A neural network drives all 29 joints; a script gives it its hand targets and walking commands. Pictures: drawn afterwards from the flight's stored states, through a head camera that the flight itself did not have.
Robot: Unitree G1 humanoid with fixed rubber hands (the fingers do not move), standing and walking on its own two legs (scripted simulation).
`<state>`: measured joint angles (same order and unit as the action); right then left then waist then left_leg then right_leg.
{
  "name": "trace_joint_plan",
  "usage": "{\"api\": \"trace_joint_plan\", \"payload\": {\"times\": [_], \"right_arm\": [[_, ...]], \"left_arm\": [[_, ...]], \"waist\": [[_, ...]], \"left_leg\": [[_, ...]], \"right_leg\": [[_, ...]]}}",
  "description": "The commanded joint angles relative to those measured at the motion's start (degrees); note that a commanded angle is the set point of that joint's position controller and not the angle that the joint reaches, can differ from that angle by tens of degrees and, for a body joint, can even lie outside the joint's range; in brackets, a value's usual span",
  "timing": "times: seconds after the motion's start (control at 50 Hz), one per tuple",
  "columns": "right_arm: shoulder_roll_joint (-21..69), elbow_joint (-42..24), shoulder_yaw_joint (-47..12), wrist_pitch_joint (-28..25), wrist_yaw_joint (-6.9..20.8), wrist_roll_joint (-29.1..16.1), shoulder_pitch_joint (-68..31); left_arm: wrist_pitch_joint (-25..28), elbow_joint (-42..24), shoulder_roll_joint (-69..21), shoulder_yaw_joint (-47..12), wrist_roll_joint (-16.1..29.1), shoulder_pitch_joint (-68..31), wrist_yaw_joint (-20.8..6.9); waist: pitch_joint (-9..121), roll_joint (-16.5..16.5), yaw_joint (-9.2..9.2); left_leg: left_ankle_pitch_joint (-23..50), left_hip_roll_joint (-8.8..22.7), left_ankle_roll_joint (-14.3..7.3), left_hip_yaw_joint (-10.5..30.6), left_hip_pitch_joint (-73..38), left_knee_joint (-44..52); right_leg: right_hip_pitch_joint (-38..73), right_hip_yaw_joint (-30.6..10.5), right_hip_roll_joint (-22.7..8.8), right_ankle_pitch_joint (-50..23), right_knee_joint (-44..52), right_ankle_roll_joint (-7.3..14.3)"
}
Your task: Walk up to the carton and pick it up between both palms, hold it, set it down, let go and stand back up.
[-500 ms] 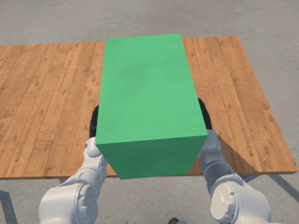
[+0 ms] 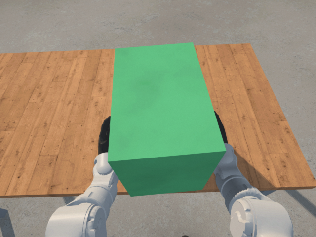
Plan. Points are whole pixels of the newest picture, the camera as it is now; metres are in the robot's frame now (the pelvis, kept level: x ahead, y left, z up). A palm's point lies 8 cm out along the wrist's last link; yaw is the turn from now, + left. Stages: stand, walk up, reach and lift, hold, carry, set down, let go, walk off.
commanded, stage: reach and lift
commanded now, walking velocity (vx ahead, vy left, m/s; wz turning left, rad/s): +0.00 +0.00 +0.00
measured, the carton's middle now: (160, 122) +0.43 -0.04 +0.01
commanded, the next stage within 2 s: none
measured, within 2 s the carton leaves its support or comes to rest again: leaves its support in 0.54 s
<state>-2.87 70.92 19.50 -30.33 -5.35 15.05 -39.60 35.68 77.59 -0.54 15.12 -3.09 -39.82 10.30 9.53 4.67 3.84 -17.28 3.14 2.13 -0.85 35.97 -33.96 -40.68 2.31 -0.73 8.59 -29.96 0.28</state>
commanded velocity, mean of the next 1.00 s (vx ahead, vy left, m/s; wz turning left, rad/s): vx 0.00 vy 0.00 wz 0.00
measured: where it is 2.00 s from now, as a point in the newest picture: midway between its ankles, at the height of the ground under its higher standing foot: outside the picture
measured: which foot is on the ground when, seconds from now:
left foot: down 0.00-1.00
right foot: down 0.00-1.00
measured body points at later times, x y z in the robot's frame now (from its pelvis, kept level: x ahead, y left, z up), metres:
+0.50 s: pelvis +0.00 -0.01 +0.00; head +0.08 -0.04 +0.44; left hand +0.39 +0.12 +0.00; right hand +0.39 -0.18 +0.00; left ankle -0.03 +0.14 -0.72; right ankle +0.04 -0.12 -0.72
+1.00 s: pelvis +0.00 -0.01 +0.01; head +0.02 -0.01 +0.46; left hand +0.41 +0.13 +0.09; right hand +0.40 -0.17 +0.09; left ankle -0.03 +0.14 -0.72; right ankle +0.04 -0.12 -0.72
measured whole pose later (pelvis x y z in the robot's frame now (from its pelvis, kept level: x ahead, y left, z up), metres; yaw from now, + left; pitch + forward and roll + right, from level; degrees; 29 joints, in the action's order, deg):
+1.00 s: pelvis +0.00 -0.01 +0.01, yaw +3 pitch +11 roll -1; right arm -3.4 57.4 6.6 -17.3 -9.5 1.9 -37.3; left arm 20.3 62.3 0.9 11.9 -3.9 -38.6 9.1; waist 9.8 2.1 4.4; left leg -14.3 2.8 2.8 1.9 23.3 -26.6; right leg -27.0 5.1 -1.0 7.0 -23.1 0.7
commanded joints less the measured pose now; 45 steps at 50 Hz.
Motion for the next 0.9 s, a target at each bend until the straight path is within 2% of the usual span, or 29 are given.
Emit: {"api": "trace_joint_plan", "payload": {"times": [0.0,0.22,0.34,0.42,0.66,0.76,0.8,0.88], "right_arm": [[39.03,-1.16,-17.77,-0.77,8.26,6.64,-27.25],[41.83,-4.01,-22.50,0.62,7.29,3.48,-29.33],[43.27,-10.56,-27.56,-0.01,6.39,0.77,-30.81],[44.38,-16.16,-31.13,0.54,5.71,-1.49,-31.09],[45.34,-25.92,-38.55,5.29,4.40,-6.98,-28.40],[44.46,-28.75,-39.24,7.39,3.97,-9.31,-28.43],[43.68,-28.68,-38.55,8.27,3.93,-9.50,-28.91],[41.47,-24.32,-35.20,9.98,4.24,-8.44,-29.70]], "left_arm": [[1.93,-4.41,-35.13,-15.16,-7.55,-32.07,-8.44],[2.36,-6.02,-36.60,-17.62,-4.46,-34.56,-8.17],[2.95,-12.63,-38.33,-21.17,-2.60,-36.48,-7.86],[2.34,-18.33,-39.46,-24.15,-1.22,-38.07,-7.65],[-2.22,-31.56,-42.20,-32.74,1.51,-41.11,-7.67],[-5.64,-33.17,-41.67,-31.09,-0.64,-40.73,-8.53],[-7.41,-31.63,-40.55,-28.58,-2.39,-39.43,-9.15],[-11.39,-26.45,-37.86,-22.17,-6.73,-36.90,-10.61]], "waist": [[31.91,-3.18,-0.31],[34.24,-4.39,-0.83],[40.84,-4.51,-0.32],[44.27,-4.69,0.69],[46.40,-3.28,3.31],[39.93,-3.42,2.85],[35.34,-3.98,2.25],[24.43,-5.18,0.46]], "left_leg": [[10.67,-4.27,0.95,-1.70,-2.73,4.61],[8.80,-4.84,0.27,-1.29,-0.21,3.64],[13.12,-5.29,0.66,-0.26,-0.78,2.22],[15.54,-5.51,1.02,0.55,-1.66,1.81],[19.37,-5.98,2.50,2.91,-7.29,3.92],[19.74,-6.25,2.66,3.25,-10.30,6.29],[18.23,-6.26,2.36,3.04,-10.69,7.87],[13.37,-5.74,1.65,1.77,-11.12,11.41]], "right_leg": [[29.07,0.99,2.75,-16.90,-0.60,0.37],[30.21,-0.33,2.47,-15.90,-1.85,0.08],[33.07,-0.68,2.78,-22.27,-3.03,-0.17],[35.16,-0.86,2.87,-26.11,-3.34,-0.52],[37.95,-0.83,3.32,-29.36,-0.73,-0.81],[39.11,-0.37,3.07,-27.35,2.14,-1.02],[39.64,-0.28,2.72,-25.33,3.54,-1.14],[40.00,-0.14,2.02,-19.20,6.19,-1.10]]}}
